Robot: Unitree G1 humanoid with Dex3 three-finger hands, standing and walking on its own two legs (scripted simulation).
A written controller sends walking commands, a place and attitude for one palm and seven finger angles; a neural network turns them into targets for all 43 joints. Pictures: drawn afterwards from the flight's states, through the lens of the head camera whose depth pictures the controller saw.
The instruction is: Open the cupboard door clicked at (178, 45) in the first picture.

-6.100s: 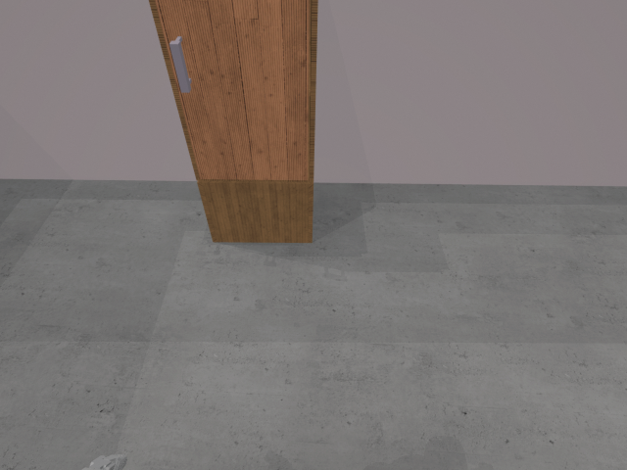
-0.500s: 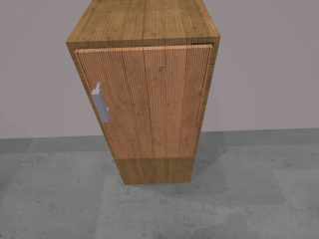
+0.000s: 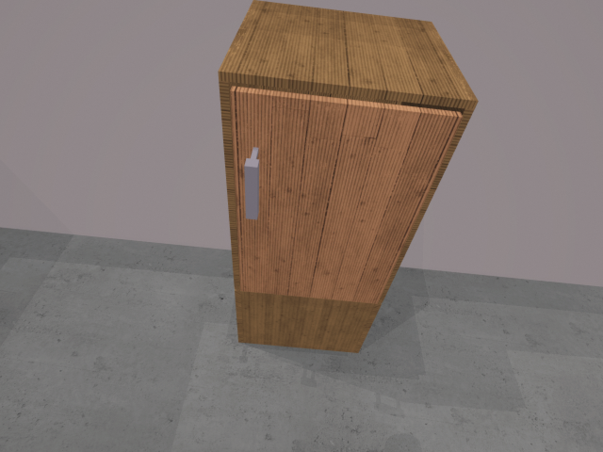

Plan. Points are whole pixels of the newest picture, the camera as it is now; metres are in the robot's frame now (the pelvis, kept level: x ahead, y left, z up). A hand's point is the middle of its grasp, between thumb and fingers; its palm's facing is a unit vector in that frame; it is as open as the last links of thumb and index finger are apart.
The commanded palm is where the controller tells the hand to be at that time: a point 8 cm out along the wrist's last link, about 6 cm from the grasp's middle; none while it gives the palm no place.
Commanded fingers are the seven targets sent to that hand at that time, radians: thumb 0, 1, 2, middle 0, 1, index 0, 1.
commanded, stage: come to a stop and stand still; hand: left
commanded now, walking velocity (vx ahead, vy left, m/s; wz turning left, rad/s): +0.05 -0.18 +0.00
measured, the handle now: (253, 183) +0.58 +0.13 +0.02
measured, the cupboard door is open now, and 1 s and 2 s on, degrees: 0 0 0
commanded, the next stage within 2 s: look again from close up in 0.84 s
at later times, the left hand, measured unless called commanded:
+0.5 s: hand out of the picture +0.03 +0.12 -0.17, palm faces +0.01 -0.97 -0.24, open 7.2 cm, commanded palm none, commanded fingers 0.00 0.90 0.90 -0.20 -0.30 -0.20 -0.30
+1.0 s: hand out of the picture -0.05 +0.08 -0.18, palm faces +0.04 -0.99 -0.15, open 7.4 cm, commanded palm none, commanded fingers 0.00 0.90 0.90 -0.20 -0.30 -0.20 -0.30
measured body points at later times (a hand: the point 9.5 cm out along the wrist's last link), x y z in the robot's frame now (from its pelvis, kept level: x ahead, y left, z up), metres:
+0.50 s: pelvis -0.02 -0.06 -0.01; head -0.03 -0.08 +0.44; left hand +0.03 +0.17 -0.15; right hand -0.07 -0.27 -0.18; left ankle -0.01 +0.09 -0.74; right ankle -0.04 -0.16 -0.75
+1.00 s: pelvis -0.02 -0.07 +0.00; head -0.01 -0.07 +0.45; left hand -0.05 +0.13 -0.17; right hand -0.03 -0.29 -0.17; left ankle -0.03 +0.09 -0.74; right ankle -0.04 -0.16 -0.75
